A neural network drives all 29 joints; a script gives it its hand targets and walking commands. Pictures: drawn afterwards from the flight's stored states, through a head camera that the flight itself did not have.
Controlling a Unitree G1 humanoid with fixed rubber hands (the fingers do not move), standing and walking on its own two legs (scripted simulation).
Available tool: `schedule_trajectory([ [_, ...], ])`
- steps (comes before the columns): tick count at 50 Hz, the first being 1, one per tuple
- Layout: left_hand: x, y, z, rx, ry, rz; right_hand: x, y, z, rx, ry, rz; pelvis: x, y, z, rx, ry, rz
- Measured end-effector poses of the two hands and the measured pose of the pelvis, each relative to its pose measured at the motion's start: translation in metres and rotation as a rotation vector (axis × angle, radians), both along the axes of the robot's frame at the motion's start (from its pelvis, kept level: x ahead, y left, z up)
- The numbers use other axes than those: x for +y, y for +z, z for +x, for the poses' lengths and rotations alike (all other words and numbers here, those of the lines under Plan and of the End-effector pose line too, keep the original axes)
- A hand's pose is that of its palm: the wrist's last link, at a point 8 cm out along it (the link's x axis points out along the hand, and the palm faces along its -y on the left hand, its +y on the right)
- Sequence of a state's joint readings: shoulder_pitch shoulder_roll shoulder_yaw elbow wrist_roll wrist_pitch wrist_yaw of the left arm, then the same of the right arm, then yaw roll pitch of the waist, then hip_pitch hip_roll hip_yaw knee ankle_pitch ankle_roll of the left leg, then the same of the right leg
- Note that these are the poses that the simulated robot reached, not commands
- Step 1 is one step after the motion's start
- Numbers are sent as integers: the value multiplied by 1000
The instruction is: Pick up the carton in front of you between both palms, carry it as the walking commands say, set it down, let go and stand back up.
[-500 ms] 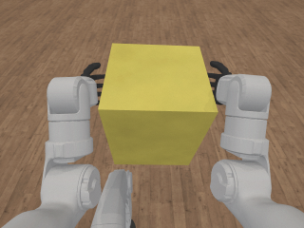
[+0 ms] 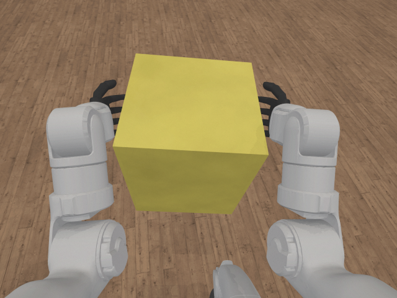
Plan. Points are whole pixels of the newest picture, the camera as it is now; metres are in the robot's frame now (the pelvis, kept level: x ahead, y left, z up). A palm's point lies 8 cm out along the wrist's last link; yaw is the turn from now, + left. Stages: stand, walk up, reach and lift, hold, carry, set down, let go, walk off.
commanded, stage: carry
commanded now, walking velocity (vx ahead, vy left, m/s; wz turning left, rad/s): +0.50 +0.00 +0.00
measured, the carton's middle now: (189, 142) +0.40 -0.01 +0.09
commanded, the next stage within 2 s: none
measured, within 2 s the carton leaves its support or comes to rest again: neither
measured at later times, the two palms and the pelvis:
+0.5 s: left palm (121, 60) +0.62 +0.14 +0.14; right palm (243, 58) +0.64 -0.16 +0.14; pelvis +0.27 -0.02 +0.02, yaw +2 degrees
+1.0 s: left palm (123, 24) +0.85 +0.17 +0.11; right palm (220, 25) +0.85 -0.13 +0.12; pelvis +0.59 +0.01 +0.02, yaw +1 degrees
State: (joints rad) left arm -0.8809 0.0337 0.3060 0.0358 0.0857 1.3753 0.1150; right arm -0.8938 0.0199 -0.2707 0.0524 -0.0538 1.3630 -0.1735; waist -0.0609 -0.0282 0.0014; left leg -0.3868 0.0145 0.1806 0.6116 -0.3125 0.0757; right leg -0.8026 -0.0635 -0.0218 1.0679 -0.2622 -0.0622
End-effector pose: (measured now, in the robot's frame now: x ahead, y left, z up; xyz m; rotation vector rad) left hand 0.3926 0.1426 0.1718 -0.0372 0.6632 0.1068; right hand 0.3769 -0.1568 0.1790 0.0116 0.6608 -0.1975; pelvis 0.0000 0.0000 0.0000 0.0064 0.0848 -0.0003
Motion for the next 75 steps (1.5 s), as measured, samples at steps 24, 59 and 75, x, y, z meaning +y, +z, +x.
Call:
schedule_trajectory([
  [24,-3,-34,219,179,61,79,-3,-42,251,181,109,20,-20,22,261,-4,43,1],
  [59,4,-70,551,86,89,54,5,-86,576,89,69,90,-9,9,685,-24,49,-2],
  [75,39,-64,649,33,105,-2,41,-65,678,37,87,24,18,12,792,-49,27,-4],
])
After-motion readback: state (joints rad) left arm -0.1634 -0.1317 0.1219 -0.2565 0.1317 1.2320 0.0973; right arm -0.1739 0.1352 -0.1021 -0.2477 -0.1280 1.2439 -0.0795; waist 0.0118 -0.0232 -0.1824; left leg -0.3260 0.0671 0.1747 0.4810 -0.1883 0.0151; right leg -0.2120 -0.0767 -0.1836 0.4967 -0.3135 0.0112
